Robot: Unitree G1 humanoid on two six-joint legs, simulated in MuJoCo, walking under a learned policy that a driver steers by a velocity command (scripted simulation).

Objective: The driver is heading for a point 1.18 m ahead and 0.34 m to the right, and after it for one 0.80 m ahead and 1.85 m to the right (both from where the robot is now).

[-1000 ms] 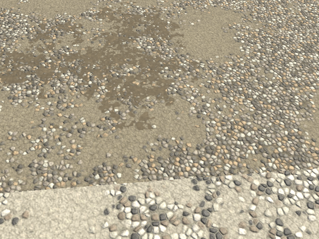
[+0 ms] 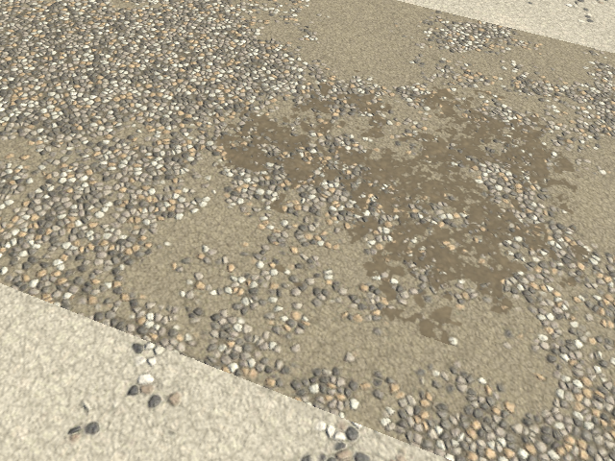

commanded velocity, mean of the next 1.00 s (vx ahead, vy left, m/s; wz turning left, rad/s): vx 0.47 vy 0.00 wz -0.02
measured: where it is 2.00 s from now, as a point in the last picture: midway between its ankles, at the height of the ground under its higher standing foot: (345, 267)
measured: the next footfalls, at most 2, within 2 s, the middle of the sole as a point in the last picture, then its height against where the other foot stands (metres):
right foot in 0.26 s outside the picture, level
left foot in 0.82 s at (254, 419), level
